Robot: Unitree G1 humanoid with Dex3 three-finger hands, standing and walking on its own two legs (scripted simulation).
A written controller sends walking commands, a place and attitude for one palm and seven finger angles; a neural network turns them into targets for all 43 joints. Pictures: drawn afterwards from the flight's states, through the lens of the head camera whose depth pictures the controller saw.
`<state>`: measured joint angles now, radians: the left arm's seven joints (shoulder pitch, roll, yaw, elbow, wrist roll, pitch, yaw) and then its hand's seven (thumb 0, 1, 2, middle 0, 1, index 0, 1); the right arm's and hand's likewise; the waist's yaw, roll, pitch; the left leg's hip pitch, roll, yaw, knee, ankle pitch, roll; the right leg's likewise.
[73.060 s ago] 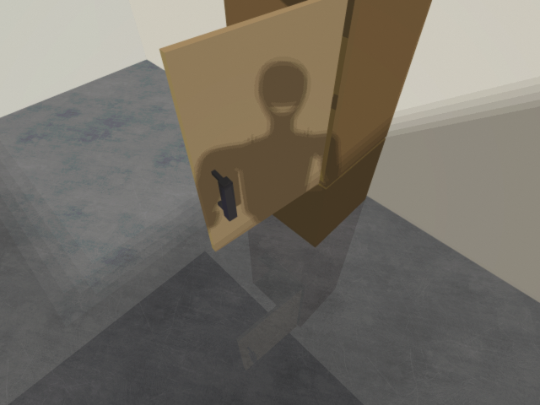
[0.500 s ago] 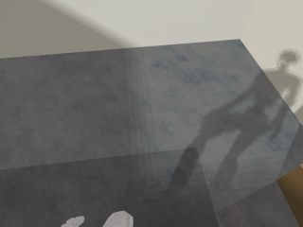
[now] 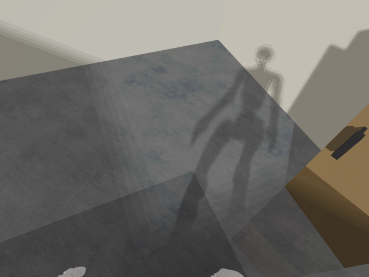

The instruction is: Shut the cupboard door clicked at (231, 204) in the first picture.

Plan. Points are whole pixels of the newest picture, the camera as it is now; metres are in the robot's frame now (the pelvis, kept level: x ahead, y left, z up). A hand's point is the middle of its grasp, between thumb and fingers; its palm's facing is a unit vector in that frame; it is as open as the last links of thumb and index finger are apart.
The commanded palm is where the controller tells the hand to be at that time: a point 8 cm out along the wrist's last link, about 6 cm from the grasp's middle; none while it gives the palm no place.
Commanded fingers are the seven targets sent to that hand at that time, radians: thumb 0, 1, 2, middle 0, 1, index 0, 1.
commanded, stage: turn to face it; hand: left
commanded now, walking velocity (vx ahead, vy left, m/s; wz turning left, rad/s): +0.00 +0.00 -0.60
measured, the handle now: (349, 142) +0.56 -0.52 -0.10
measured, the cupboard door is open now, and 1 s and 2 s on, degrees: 17 17 17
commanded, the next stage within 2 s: take the last steps up to it in 1.36 s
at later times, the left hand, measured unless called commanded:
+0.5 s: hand (125, 275) +0.14 +0.15 -0.17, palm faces -0.23 -0.95 -0.21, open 7.4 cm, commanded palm none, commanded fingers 0.00 0.90 0.90 -0.20 -0.30 -0.20 -0.30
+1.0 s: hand (161, 231) +0.24 +0.07 -0.16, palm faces -0.55 -0.79 -0.29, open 7.4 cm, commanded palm none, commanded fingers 0.00 0.90 0.90 -0.20 -0.30 -0.20 -0.30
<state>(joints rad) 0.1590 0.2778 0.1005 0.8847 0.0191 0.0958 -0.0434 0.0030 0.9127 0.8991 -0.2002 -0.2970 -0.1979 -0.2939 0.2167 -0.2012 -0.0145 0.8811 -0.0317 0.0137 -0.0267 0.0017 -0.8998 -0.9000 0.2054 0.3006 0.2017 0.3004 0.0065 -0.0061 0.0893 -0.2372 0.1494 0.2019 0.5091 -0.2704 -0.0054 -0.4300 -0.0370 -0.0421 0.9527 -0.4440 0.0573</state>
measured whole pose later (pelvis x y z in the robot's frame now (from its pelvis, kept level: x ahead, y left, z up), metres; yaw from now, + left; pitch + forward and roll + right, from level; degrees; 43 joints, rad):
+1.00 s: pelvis +0.02 -0.04 -0.02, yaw -35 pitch +1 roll +0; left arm 0.13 0.25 0.07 0.88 0.02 0.04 -0.03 0.00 0.91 0.90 -0.20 -0.30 -0.20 -0.29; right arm 0.25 -0.27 -0.05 0.92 -0.02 0.04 -0.02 0.00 -0.90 -0.90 0.20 0.30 0.20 0.30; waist -0.01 0.06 0.08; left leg -0.32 0.18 0.19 0.78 -0.48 -0.06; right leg -0.30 -0.01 -0.06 0.63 -0.35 -0.02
